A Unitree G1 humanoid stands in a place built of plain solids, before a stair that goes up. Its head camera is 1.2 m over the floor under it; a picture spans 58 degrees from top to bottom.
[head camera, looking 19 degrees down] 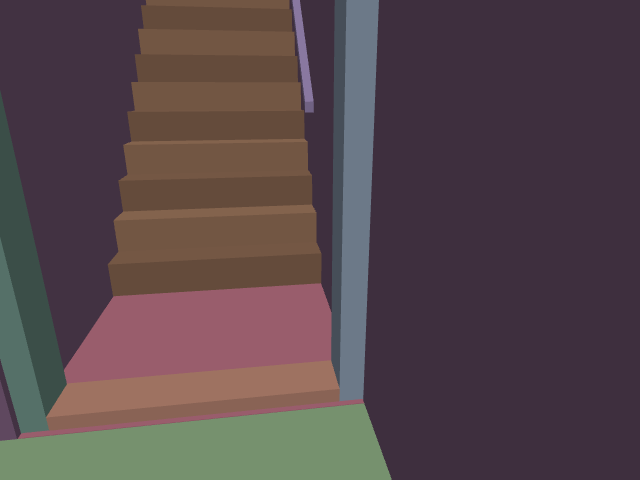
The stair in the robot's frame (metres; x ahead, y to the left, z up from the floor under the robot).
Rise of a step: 0.21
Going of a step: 0.22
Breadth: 1.30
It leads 8 degrees to the left of straight ahead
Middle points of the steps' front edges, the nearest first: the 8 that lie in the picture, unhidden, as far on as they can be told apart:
2.51 0.63 0.21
2.73 0.67 0.42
2.95 0.70 0.63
3.17 0.73 0.84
3.39 0.77 1.06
3.61 0.80 1.27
3.83 0.83 1.48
4.06 0.86 1.69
